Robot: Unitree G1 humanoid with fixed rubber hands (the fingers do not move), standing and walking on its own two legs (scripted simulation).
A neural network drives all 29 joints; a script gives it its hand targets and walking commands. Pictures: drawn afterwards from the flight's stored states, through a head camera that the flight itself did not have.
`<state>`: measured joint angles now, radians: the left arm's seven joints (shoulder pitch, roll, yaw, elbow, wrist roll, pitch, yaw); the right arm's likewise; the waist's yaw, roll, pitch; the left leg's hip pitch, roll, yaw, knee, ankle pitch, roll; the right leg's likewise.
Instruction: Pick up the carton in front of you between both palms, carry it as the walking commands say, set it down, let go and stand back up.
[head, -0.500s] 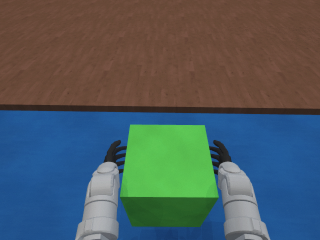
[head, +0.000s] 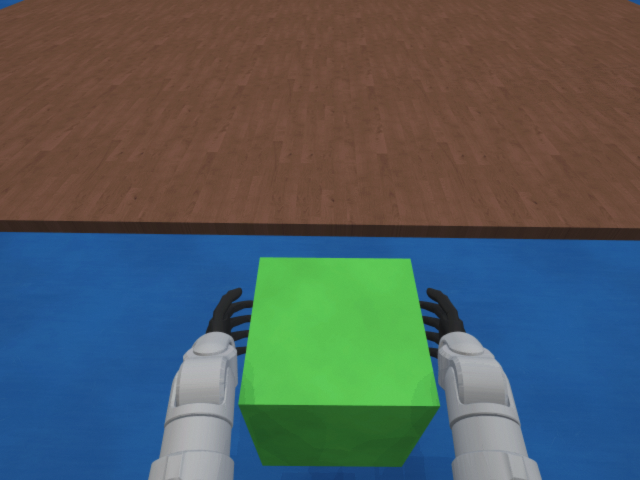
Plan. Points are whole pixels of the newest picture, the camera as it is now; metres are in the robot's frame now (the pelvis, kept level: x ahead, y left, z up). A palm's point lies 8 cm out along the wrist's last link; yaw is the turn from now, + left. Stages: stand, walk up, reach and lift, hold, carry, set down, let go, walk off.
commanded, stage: reach and lift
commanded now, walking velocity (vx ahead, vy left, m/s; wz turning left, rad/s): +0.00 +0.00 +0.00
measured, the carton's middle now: (333, 366) +0.30 +0.00 -0.04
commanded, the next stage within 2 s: hold in 0.14 s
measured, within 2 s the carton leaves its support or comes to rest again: neither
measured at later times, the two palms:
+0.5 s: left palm (216, 344) +0.28 +0.15 +0.05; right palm (456, 344) +0.28 -0.15 +0.05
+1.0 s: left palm (227, 312) +0.31 +0.14 +0.07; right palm (459, 314) +0.31 -0.16 +0.06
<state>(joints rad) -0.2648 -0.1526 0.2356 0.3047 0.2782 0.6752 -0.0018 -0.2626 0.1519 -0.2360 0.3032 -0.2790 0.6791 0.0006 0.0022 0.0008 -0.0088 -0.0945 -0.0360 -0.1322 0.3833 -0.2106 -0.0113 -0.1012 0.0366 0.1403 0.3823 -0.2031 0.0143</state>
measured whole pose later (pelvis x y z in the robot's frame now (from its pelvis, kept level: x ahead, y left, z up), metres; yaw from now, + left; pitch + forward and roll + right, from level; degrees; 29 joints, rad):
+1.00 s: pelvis +0.02 -0.01 -0.01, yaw +0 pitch +1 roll +0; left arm -0.25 -0.13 0.18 0.06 0.19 0.87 0.03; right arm -0.24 0.14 -0.17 0.05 -0.20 0.88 -0.04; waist 0.00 0.01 -0.15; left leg -0.26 0.03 -0.04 0.57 -0.35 -0.02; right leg -0.27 -0.02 0.01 0.57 -0.32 0.02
